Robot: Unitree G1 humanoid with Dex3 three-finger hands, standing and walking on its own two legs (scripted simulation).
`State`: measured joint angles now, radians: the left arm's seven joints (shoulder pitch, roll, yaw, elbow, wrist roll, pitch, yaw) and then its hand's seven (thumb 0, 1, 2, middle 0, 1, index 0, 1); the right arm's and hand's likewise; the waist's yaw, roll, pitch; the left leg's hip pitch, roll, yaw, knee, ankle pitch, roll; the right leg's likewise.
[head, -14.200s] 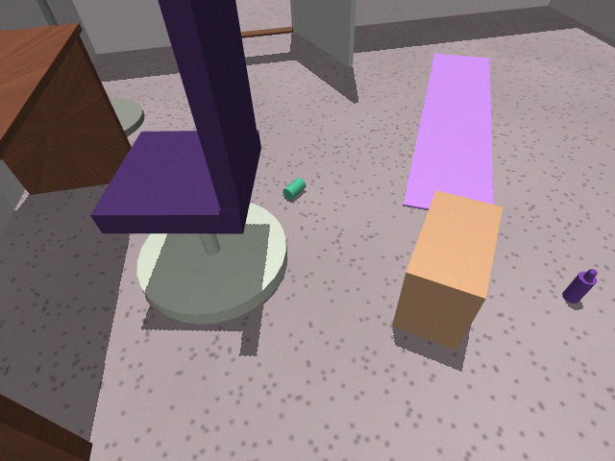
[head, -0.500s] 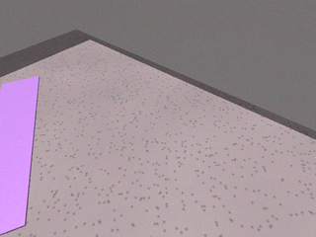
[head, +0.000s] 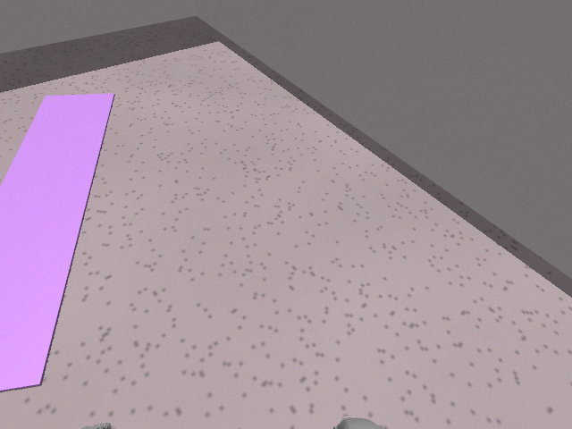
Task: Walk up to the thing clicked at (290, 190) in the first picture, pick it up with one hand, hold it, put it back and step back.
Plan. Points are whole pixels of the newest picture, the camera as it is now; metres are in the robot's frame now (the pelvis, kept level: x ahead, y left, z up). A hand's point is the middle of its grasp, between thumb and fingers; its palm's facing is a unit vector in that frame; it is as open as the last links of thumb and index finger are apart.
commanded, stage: walk up
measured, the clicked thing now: out of the picture +0.21 +1.68 -0.74
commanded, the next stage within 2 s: none
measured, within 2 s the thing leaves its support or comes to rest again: neither
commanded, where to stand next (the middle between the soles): +0.21 -0.06 m, yaw +25 degrees
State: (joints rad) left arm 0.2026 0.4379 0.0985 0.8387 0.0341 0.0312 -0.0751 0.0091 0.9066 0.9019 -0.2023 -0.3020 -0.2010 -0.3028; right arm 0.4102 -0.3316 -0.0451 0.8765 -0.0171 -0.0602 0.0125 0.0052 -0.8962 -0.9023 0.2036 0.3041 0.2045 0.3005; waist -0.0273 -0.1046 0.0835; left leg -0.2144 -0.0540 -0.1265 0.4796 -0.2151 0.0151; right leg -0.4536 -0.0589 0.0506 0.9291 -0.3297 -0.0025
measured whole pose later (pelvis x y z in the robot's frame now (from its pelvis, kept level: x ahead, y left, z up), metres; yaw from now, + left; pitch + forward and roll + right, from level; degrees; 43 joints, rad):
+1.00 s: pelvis +0.18 -0.13 -0.02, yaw +23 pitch -3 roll -1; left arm 0.20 0.40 0.04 0.80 -0.03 -0.01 0.04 0.01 0.90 0.90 -0.21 -0.30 -0.20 -0.30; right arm 0.11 -0.38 -0.04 0.73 -0.03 0.04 0.01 0.00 -0.90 -0.90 0.20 0.30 0.20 0.30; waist 0.00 0.04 0.18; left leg -0.38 -0.03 -0.03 0.69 -0.26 0.04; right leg -0.42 -0.07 -0.01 0.97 -0.52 0.00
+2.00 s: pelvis +0.13 -0.09 -0.02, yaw +28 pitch -3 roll +0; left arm 0.14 0.41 0.04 0.91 0.01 0.05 -0.03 0.01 0.90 0.90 -0.21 -0.30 -0.20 -0.30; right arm 0.20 -0.37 -0.02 0.93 -0.02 -0.05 -0.03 0.00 -0.90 -0.90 0.20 0.30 0.20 0.30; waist 0.00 -0.04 0.11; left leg -0.29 0.01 -0.01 0.72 -0.39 0.00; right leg -0.38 -0.01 0.02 0.80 -0.45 -0.03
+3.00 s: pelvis +0.13 -0.09 +0.01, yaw +27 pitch -2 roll +0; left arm 0.12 0.37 -0.01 1.15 0.01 -0.01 -0.01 0.01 0.91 0.90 -0.20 -0.30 -0.20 -0.30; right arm 0.09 -0.34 -0.01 1.15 -0.01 -0.01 0.02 0.00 -0.90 -0.90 0.20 0.30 0.20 0.30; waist 0.00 -0.02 0.07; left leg -0.13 0.01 -0.01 0.34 -0.18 -0.01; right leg -0.18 -0.03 0.02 0.35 -0.13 0.03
